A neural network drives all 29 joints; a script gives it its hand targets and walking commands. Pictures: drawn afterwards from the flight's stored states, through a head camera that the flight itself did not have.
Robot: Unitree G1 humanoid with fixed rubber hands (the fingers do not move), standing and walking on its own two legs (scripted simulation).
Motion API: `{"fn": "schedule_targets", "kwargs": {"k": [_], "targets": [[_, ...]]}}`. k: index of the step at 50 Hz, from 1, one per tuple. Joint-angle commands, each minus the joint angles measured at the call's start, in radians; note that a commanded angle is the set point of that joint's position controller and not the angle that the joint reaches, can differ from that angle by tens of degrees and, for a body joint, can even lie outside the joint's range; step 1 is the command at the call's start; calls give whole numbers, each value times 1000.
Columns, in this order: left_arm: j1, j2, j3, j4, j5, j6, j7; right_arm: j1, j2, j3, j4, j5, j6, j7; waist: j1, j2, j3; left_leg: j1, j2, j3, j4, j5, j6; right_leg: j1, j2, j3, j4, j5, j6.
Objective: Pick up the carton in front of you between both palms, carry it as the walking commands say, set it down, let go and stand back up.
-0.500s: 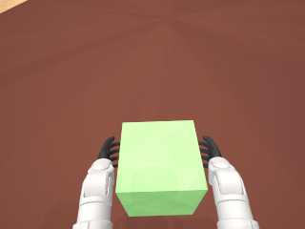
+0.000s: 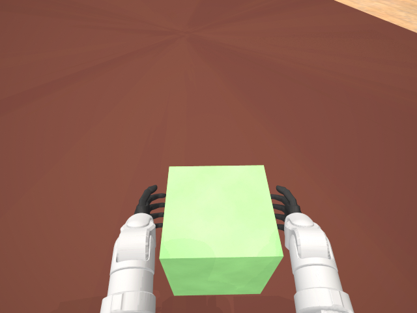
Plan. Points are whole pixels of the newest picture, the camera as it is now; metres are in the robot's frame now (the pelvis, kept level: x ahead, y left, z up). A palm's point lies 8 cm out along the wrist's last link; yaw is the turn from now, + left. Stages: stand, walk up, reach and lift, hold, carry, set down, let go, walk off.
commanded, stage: set down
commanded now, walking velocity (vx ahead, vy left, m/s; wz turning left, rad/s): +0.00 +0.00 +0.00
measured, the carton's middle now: (216, 233) +0.31 +0.00 -0.05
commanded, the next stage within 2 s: none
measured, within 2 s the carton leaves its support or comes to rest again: neither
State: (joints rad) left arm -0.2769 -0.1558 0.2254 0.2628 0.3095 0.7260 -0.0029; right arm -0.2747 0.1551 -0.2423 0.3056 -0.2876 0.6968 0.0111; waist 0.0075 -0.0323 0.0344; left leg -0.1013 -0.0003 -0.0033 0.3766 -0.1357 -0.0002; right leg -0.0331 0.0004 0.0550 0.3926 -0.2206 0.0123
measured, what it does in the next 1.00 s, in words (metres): lowers itself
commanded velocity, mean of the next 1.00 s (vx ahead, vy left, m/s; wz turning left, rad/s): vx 0.00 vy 0.00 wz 0.00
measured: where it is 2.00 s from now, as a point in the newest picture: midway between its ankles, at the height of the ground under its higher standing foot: outside the picture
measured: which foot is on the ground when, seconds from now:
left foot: down 0.00-1.00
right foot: down 0.00-1.00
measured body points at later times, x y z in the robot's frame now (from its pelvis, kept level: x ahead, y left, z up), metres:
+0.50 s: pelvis -0.01 +0.00 -0.03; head +0.12 +0.01 +0.40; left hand +0.35 +0.16 -0.08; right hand +0.37 -0.14 -0.08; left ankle +0.06 +0.12 -0.74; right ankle +0.01 -0.13 -0.74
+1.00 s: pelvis -0.03 -0.02 -0.16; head +0.21 -0.01 +0.22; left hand +0.39 +0.17 -0.24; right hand +0.44 -0.13 -0.24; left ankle +0.05 +0.12 -0.74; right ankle +0.01 -0.13 -0.74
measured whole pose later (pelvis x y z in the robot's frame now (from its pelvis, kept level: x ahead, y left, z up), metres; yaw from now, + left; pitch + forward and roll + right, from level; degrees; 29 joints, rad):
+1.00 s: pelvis -0.03 -0.02 -0.16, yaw +0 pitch +41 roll +0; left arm -0.77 -0.18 0.57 0.48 0.30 0.28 0.05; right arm -0.86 0.04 -0.40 0.68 -0.27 0.26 -0.02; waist 0.06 -0.03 -0.17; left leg -1.60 -0.05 -0.10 1.25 -0.37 -0.06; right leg -1.55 0.11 0.08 1.32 -0.48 0.00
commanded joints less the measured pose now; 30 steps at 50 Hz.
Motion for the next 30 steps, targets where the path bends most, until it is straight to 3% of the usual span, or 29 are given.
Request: {"fn": "schedule_targets", "kwargs": {"k": [1,6,11,15,18,23,27,30], "targets": [[-486,-974,-532,-4,-273,-39,-270,-540,938,506,-25,255,-46,270,-5,45,-194,216,-71,-57,-52,-57,-4,-195,74,21,-115,-72,-46],[-587,-1002,-439,114,-240,-55,-264,-660,896,405,94,196,-81,294,-4,60,-161,192,-51,-80,-55,-178,-12,-242,82,11,-72,-143,-61],[-698,-947,-226,299,-136,-113,-228,-790,819,214,279,71,-156,290,4,63,-132,118,-41,-95,7,-234,-11,-348,86,7,18,-180,-70],[-696,-821,-56,367,-28,-185,-172,-772,709,59,382,-42,-223,253,20,45,-123,10,-56,-79,86,-138,-10,-461,94,8,93,-135,-65],[-676,-735,-3,358,21,-271,-143,-733,635,2,411,-88,-298,229,27,34,-175,-82,-73,-58,162,10,-18,-543,108,1,156,-61,-54],[-697,-776,-109,326,-14,-448,-134,-746,678,99,408,-42,-462,215,19,20,-398,-176,-99,-47,307,215,-24,-661,134,-8,261,68,-34],[-774,-851,-259,306,-74,-562,-139,-817,766,265,373,38,-569,204,23,11,-678,-240,-112,-37,453,348,-22,-745,144,-4,375,201,-11],[-824,-871,-363,239,-118,-601,-146,-874,813,402,293,112,-598,191,38,0,-954,-310,-124,-23,556,427,-27,-742,147,2,473,331,13]]}}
